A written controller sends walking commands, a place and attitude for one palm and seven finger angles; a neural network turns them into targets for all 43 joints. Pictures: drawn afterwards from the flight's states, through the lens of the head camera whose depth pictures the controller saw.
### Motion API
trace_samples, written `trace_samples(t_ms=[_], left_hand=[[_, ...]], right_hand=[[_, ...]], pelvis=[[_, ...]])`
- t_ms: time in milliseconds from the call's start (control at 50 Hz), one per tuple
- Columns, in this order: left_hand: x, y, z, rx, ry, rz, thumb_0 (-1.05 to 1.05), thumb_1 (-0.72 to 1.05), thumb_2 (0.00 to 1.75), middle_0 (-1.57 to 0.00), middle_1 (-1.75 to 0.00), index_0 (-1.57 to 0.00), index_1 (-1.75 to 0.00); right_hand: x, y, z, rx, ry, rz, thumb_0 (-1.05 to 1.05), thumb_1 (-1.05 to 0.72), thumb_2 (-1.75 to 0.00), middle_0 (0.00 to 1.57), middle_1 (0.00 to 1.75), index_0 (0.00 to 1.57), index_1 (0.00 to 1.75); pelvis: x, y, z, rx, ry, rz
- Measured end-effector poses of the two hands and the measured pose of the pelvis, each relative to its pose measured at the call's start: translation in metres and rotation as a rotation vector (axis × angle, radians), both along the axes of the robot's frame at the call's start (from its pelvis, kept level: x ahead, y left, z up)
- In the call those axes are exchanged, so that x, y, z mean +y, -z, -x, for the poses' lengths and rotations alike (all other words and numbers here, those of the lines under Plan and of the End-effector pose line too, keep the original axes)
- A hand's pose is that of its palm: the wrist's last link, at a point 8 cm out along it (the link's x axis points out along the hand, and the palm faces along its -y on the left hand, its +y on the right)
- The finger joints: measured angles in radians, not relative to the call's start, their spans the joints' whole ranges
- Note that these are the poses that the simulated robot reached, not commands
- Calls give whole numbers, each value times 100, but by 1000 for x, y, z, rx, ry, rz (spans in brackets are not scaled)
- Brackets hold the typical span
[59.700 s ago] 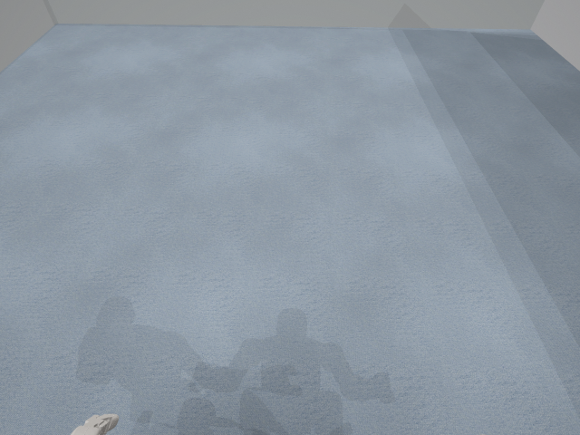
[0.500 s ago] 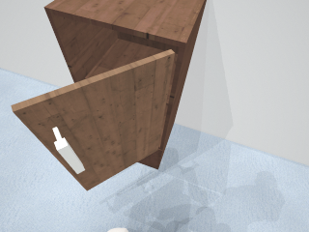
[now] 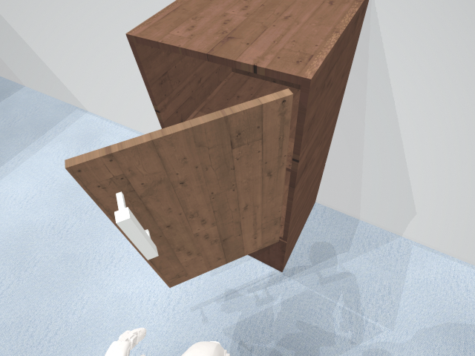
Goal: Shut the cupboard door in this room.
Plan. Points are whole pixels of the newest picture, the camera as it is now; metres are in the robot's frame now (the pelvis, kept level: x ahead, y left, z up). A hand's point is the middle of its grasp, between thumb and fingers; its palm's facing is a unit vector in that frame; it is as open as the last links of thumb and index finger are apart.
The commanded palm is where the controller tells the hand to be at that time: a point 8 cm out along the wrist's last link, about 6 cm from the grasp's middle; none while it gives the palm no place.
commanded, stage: turn or walk to find it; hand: left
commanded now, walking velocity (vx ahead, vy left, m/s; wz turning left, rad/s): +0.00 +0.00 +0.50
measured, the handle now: (136, 227) +0.34 +0.21 -0.01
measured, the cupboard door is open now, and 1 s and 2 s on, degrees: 52 52 52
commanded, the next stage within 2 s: stand and wait in 0.32 s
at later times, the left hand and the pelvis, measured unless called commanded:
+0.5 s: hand out of the picture -0.04 +0.26 -0.17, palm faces +0.28 -0.93 -0.24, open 7.4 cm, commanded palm none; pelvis -0.02 +0.04 +0.01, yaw +12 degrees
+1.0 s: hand out of the picture +0.01 +0.19 -0.16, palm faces +0.27 -0.94 -0.22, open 7.2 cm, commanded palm none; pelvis -0.01 +0.00 +0.00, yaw +14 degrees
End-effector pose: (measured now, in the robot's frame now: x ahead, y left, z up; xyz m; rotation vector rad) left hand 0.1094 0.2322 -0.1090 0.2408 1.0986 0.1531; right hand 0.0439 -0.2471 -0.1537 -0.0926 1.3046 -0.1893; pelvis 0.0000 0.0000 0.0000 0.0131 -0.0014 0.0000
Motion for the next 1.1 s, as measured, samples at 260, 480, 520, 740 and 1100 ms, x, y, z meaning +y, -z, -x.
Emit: trace_samples(t_ms=[260, 480, 520, 740, 1100], left_hand=[[30, 23, 114, 166, -227, 47, 1, 91, 90, -21, -30, -21, -30], [71, 27, 167, 250, -350, 66, 1, 91, 90, -20, -30, -20, -30], [71, 24, 163, 235, -348, 66, 1, 91, 90, -20, -30, -20, -30], [31, 23, 123, 160, -286, 56, 1, 91, 90, -20, -30, -20, -30], [6, 28, 127, 168, -356, 91, 0, 93, 90, -20, -30, -21, -30]], right_hand=[[23, -20, -53, -31, -209, 49, 1, -91, -90, 20, 30, 19, 30], [73, -43, -84, -127, -331, 91, 0, -91, -90, 20, 30, 20, 30], [79, -42, -82, -127, -331, 78, 0, -91, -90, 20, 30, 20, 30], [59, -10, -47, -44, -256, 1, 0, -93, -90, 20, 30, 20, 30], [35, -7, 23, 196, -267, 12, 0, -91, -90, 20, 30, 20, 30]], pelvis=[[15, -1, 11, 11, -139, -5], [43, -9, 17, 5, -208, 39], [44, -11, 17, 3, -210, 37], [22, -1, 9, -9, -203, -17], [4, -2, 8, -5, -271, 3]])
